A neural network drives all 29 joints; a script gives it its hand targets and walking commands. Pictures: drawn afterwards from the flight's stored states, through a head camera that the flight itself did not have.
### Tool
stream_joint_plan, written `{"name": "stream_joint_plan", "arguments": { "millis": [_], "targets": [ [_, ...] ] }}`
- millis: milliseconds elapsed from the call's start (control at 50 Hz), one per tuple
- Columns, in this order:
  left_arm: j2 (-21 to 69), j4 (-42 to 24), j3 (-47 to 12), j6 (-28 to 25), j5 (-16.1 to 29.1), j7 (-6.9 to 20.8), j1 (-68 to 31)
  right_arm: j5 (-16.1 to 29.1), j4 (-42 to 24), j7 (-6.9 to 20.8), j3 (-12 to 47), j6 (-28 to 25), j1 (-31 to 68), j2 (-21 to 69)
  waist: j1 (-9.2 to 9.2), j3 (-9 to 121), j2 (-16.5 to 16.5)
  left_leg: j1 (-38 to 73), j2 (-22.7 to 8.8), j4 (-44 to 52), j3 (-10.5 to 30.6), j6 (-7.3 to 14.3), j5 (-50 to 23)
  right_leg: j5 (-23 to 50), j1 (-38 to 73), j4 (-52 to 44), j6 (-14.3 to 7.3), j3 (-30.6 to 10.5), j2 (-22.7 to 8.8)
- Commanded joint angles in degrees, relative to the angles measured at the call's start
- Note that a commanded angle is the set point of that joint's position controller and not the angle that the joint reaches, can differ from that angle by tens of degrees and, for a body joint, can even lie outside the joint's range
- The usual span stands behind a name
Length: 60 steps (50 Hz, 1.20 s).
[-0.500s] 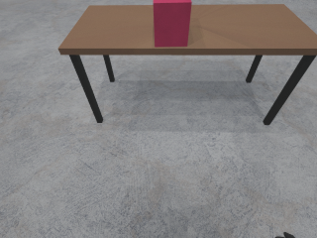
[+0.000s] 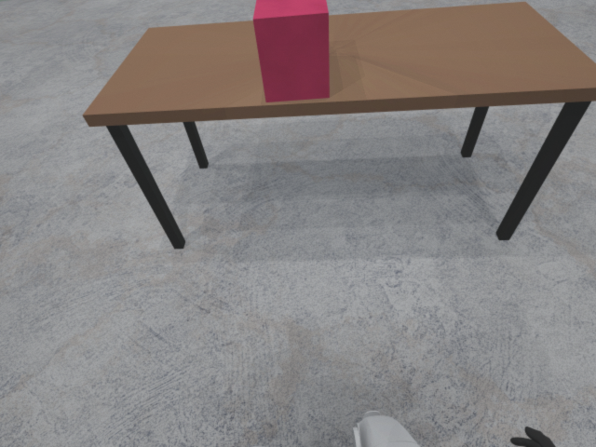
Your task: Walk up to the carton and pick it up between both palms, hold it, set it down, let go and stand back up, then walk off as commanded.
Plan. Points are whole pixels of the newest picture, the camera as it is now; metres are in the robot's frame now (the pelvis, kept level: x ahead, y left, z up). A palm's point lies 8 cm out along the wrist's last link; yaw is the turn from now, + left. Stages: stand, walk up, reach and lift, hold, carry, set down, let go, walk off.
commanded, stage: walk off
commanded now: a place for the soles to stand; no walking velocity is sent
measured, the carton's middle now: (294, 40) +1.10 +0.03 +0.06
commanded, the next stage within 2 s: stand in 1.28 s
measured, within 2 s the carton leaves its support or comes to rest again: neither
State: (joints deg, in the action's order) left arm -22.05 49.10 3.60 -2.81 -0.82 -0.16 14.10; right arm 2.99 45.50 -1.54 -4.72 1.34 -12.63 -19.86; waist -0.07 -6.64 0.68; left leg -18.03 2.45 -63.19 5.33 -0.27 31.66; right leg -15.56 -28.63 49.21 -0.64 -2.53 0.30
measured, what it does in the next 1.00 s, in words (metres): steps on the spot: left foot, then right foot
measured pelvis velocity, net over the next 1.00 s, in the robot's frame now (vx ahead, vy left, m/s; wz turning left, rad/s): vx -0.05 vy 0.04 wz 0.02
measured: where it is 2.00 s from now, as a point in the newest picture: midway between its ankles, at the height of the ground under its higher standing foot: outside the picture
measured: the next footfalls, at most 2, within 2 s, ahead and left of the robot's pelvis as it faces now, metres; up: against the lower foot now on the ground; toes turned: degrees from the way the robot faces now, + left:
left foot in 0.14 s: -0.02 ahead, +0.16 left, +0.00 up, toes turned -4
right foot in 0.40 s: +0.02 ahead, -0.10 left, +0.00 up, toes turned +4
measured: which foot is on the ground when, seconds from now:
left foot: up 0.00-0.12, down 0.14-1.00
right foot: down 0.00-0.18, up 0.20-0.38, down 0.40-1.00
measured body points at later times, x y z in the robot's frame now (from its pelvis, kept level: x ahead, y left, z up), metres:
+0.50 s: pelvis -0.03 +0.02 +0.00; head +0.01 +0.02 +0.45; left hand +0.06 +0.34 -0.11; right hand +0.06 -0.29 -0.11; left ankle -0.05 +0.15 -0.68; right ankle -0.02 -0.10 -0.69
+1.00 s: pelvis -0.05 +0.04 +0.00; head -0.02 +0.04 +0.45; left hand +0.04 +0.36 -0.10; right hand +0.07 -0.25 -0.10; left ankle -0.06 +0.17 -0.69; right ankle -0.02 -0.10 -0.69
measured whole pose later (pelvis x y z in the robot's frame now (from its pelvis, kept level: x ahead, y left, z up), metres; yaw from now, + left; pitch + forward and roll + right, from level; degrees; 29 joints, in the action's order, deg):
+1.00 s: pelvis -0.05 +0.04 +0.00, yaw +1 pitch -6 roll -1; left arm -21.9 49.1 3.6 -2.8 -0.8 -1.8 10.7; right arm 3.0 46.3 -0.9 -2.9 -1.3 -9.3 -19.9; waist -0.1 -10.3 1.0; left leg -17.3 1.6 -51.2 5.0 0.0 28.3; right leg -24.7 -19.4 49.5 0.1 -2.5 0.6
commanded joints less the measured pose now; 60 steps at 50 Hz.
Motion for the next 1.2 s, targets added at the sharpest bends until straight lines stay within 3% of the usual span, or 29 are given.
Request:
{"name": "stream_joint_plan", "arguments": {
  "millis": [0,100,120,140,160,180,200,260,320,360,380,400,420,440,500,560,620,640,660,720,800,840,880,920,960,1020,1100,1140,1180],
  "targets": [
    [-17.2,-6.3,4.6,0.1,-0.2,-1.8,-5.8,-4.3,0.4,1.1,-2.7,-0.2,-6.9,-15.1,-0.68,0.2,-10.0,-7.5,-1.7,0.8,0.3,2.0,1.8,-19.9,2.9,-29.6,-9.8,-26.1,-15.1],
    [-16.5,-6.5,3.9,1.4,0.4,-2.0,-7.9,-4.6,1.6,1.3,-2.8,-1.3,-11.5,-13.1,-3.38,3.5,-8.1,2.8,-1.6,27.4,-2.6,4.4,-1.4,-0.5,2.8,-18.8,-6.6,-17.4,-12.0],
    [-15.0,-6.5,3.5,1.6,0.9,-1.9,-7.4,-5.1,1.7,1.1,-2.9,-1.7,-11.9,-13.2,-3.26,4.3,-4.2,2.4,-3.1,35.0,2.9,5.8,-0.9,5.8,3.3,-10.9,-4.5,-14.0,-8.7],
    [-13.0,-7.0,3.1,1.7,1.3,-2.1,-6.6,-5.9,0.4,1.0,-3.3,-2.0,-9.9,-16.0,-1.99,5.3,6.4,3.9,-10.3,37.7,17.0,8.0,-11.8,3.4,-2.1,1.9,-1.6,-6.8,-2.4],
    [-11.6,-7.2,2.7,1.5,1.3,-2.8,-6.0,-6.1,-1.9,0.8,-3.3,-1.9,-5.2,-18.8,-0.36,3.9,12.7,5.1,-18.1,37.7,27.7,11.7,-30.3,-17.0,-10.3,10.6,0.6,1.5,4.0],
    [-13.2,-7.0,3.3,1.8,0.8,-3.6,-8.9,-5.8,-1.9,0.5,-3.8,-1.7,-5.6,-20.9,-2.45,1.5,10.7,-2.5,-21.4,38.3,32.3,15.9,-33.1,-22.1,-7.3,17.8,0.0,-3.2,4.1],
    [-14.8,-7.0,3.6,1.5,0.9,-3.6,-8.3,-5.9,-3.3,0.1,-3.4,-2.1,-2.6,-20.4,-1.44,-0.1,8.8,-6.0,-21.7,37.7,33.0,16.4,-34.5,-21.0,-3.3,19.6,-0.7,-6.0,3.5],
    [-14.1,-5.8,3.1,1.2,1.6,-2.9,-7.2,-6.2,-4.6,-0.2,-2.3,-2.6,1.5,-16.9,0.24,-0.6,8.2,-2.2,-16.2,31.3,20.2,13.3,-53.2,-16.6,-2.4,19.4,-0.6,-3.9,1.8],
    [-13.3,-5.6,3.0,0.8,1.5,-2.3,-7.2,-6.1,-4.2,0.0,-2.3,-2.5,0.1,-16.8,-0.88,0.1,10.1,0.8,-14.6,30.8,18.8,13.4,-45.4,-17.7,1.3,5.4,-0.7,-0.2,-0.3],
    [-12.3,-4.3,3.0,0.1,1.0,-1.9,-5.3,-5.7,-3.9,0.4,-2.2,-2.1,1.2,-16.9,0.83,0.6,9.4,-1.4,-11.8,28.3,16.1,10.8,-37.6,-13.0,9.6,-10.5,-1.4,0.8,-0.3],
    [-12.2,-3.1,3.1,-0.4,0.9,-1.8,-2.5,-5.3,-4.1,0.6,-2.0,-2.0,2.6,-16.2,2.73,2.4,7.3,-5.3,-9.2,24.6,12.7,7.9,-34.3,-1.8,18.6,-18.3,-1.9,-1.8,-1.2],
    [-14.9,-2.6,3.6,-1.2,0.3,-2.0,0.5,-4.5,-4.4,0.5,-1.6,-2.2,2.1,-13.8,3.36,6.4,0.7,-10.1,-4.7,13.5,7.8,4.1,-32.3,8.3,27.7,-19.3,-4.1,-14.5,-6.4],
    [-19.2,-3.0,4.3,-1.8,-0.5,-2.3,2.3,-3.9,-4.9,-0.1,-1.5,-2.5,0.3,-11.7,2.87,7.8,-7.8,-13.6,-0.2,2.5,3.7,1.2,-19.3,17.3,27.1,-20.3,-8.8,-30.8,-15.5],
    [-19.4,-3.0,4.2,-1.9,-0.4,-2.5,0.5,-4.8,-4.6,-0.7,-2.2,-2.3,1.0,-13.3,2.02,6.0,-6.5,-14.2,0.0,0.7,2.9,1.1,6.5,24.7,22.9,-20.1,-15.2,-35.6,-22.3],
    [-16.8,-4.0,2.7,-2.0,-0.3,-2.6,-4.7,-4.7,-3.4,-0.1,-2.2,-2.7,1.3,-13.5,-0.54,0.7,-3.6,-8.2,-3.3,5.5,2.5,1.4,5.3,25.0,11.8,-17.9,-14.1,-26.5,-17.8],
    [-15.2,-4.3,2.5,-1.4,-0.1,-2.1,-9.3,-4.6,-1.8,0.5,-2.3,-3.3,-1.7,-13.3,-3.54,1.1,-4.5,3.3,-3.8,20.4,0.3,2.5,-17.1,19.8,4.7,-14.0,-8.5,-17.9,-11.1],
    [-12.4,-4.5,1.9,-1.2,1.3,-2.0,-9.5,-5.3,-2.0,0.4,-1.9,-4.5,-1.9,-15.5,-2.37,6.6,4.8,6.9,-11.9,32.5,18.5,8.3,-31.6,11.0,4.8,1.5,-1.6,-4.7,-1.3],
    [-13.0,-3.8,2.1,-0.9,1.5,-2.2,-6.9,-5.1,-2.7,0.4,-1.9,-4.6,-0.2,-16.8,-0.82,6.7,4.1,4.1,-16.7,32.4,21.1,13.0,-38.8,-1.7,6.6,4.0,-0.7,-0.2,0.7],
    [-12.8,-3.6,2.1,-0.7,1.4,-2.3,-6.9,-5.1,-2.2,0.4,-1.7,-4.5,0.9,-16.8,-0.29,5.1,4.3,2.6,-16.7,32.1,20.1,14.1,-40.2,-9.6,7.3,2.1,-0.9,0.5,0.6],
    [-12.9,-2.8,2.2,-1.2,1.2,-1.7,-4.8,-5.1,-2.7,0.6,-1.1,-3.8,5.3,-16.0,1.51,4.6,4.7,-1.7,-11.6,29.8,14.0,9.4,-36.3,3.9,14.6,-8.3,-2.2,-2.5,-1.3],
    [-17.7,-2.8,3.2,-1.9,0.2,-1.9,-2.8,-4.6,-3.2,0.2,-1.2,-3.4,5.7,-13.9,1.77,8.0,-2.6,-3.5,-2.2,14.0,2.7,2.1,-26.1,14.0,16.8,-16.0,-11.2,-22.3,-12.8],
    [-17.1,-3.6,2.8,-1.6,0.0,-1.9,-6.8,-4.7,-1.7,0.4,-1.4,-3.4,3.1,-13.8,-0.82,5.8,-3.0,1.2,-2.8,16.3,2.3,2.4,-17.9,10.0,8.7,-15.8,-12.1,-21.8,-13.4],
    [-15.5,-3.6,2.2,-1.1,0.1,-1.6,-9.3,-4.9,-0.6,0.7,-1.3,-3.5,1.3,-13.8,-2.2,4.2,-1.3,4.2,-4.3,24.2,6.8,3.9,-16.1,3.6,4.0,-13.8,-8.3,-16.9,-9.2],
    [-12.9,-3.5,1.8,-0.6,0.8,-1.4,-11.1,-5.0,-0.3,0.9,-1.3,-3.9,1.2,-15.1,-2.46,3.2,3.2,2.8,-9.7,36.1,17.1,8.6,-12.4,-2.1,3.9,-4.6,-2.7,-6.4,-1.6],
    [-13.0,-2.5,2.0,-0.3,1.1,-1.7,-7.8,-5.1,-1.4,0.9,-1.4,-4.0,3.5,-17.3,-0.38,1.9,5.0,-3.2,-15.4,38.6,21.9,13.2,-15.5,-7.6,8.9,0.6,-1.3,0.3,1.3],
    [-12.6,-1.7,2.0,-1.0,0.9,-1.5,-4.5,-5.3,-2.2,1.0,-1.0,-3.5,7.3,-16.2,1.89,2.8,4.7,-5.7,-11.6,33.8,15.4,9.1,-22.7,-2.3,16.1,-10.4,-2.2,-2.6,-0.8],
    [-17.8,-2.1,3.1,-1.8,-0.2,-1.7,-3.6,-4.8,-2.2,0.4,-1.4,-3.2,6.1,-13.9,1.27,7.1,-3.5,-3.8,-1.8,15.7,2.3,1.8,-21.2,6.9,15.8,-19.2,-11.3,-23.9,-13.6],
    [-17.1,-3.2,2.6,-1.6,-0.3,-1.7,-7.6,-4.7,-1.0,0.7,-1.5,-3.2,3.4,-13.8,-1.08,5.5,-4.0,1.3,-2.6,16.6,2.1,2.3,-14.6,6.7,8.2,-17.9,-12.3,-22.7,-13.9],
    [-15.5,-3.5,2.2,-1.2,-0.1,-1.6,-9.5,-4.9,-0.3,0.9,-1.4,-3.4,1.5,-13.5,-2.26,4.8,-2.2,4.6,-4.1,23.7,6.0,3.6,-15.9,4.0,4.4,-14.9,-8.6,-17.5,-9.8]
  ]
}}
